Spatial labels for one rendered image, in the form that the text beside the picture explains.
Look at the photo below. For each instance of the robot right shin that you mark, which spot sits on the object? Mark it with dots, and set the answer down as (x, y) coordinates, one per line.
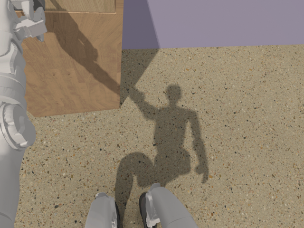
(151, 220)

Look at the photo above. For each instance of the drawer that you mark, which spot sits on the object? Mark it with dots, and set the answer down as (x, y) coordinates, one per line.
(80, 5)

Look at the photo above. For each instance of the left robot thigh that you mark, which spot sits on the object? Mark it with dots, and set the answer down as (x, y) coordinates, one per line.
(101, 213)

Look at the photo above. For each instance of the left robot upper arm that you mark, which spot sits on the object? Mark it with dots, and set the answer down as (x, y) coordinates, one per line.
(17, 133)

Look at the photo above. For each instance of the cabinet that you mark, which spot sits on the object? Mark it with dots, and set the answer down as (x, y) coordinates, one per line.
(77, 68)

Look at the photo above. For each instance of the handle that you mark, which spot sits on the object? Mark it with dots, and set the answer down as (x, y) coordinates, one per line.
(37, 3)

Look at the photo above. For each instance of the robot left hand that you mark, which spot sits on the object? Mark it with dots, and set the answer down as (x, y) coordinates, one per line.
(30, 25)

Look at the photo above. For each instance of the robot left forearm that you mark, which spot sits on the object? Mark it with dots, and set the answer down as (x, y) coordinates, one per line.
(12, 76)

